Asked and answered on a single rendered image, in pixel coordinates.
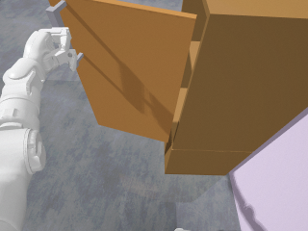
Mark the robot left forearm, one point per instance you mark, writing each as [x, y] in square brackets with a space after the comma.
[20, 100]

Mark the handle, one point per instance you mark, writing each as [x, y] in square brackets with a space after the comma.
[56, 21]

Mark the cupboard door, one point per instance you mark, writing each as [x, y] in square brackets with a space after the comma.
[134, 62]

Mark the left robot upper arm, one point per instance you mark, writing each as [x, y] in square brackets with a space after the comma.
[22, 154]

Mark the left robot hand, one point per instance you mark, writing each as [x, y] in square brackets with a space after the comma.
[40, 48]

